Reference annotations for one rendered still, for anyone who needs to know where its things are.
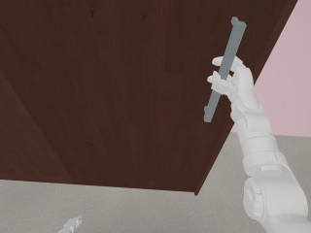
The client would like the robot right upper arm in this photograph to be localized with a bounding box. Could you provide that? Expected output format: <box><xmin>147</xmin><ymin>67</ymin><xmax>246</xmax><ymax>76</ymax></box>
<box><xmin>243</xmin><ymin>176</ymin><xmax>311</xmax><ymax>233</ymax></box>

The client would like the handle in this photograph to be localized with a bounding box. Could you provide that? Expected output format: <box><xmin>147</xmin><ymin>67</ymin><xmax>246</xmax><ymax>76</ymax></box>
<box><xmin>204</xmin><ymin>17</ymin><xmax>247</xmax><ymax>122</ymax></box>

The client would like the right robot forearm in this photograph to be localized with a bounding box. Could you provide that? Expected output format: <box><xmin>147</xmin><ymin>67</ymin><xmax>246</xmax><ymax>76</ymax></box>
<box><xmin>230</xmin><ymin>90</ymin><xmax>308</xmax><ymax>216</ymax></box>

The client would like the robot right hand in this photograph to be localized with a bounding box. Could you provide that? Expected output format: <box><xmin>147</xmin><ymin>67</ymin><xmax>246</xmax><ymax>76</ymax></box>
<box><xmin>207</xmin><ymin>55</ymin><xmax>254</xmax><ymax>102</ymax></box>

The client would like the wardrobe door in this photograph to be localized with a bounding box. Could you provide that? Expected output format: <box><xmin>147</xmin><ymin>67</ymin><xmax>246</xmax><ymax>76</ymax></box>
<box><xmin>0</xmin><ymin>69</ymin><xmax>71</xmax><ymax>178</ymax></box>
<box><xmin>0</xmin><ymin>0</ymin><xmax>288</xmax><ymax>192</ymax></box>

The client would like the robot left hand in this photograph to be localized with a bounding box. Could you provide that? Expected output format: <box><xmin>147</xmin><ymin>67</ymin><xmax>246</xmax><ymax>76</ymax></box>
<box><xmin>58</xmin><ymin>216</ymin><xmax>84</xmax><ymax>233</ymax></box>

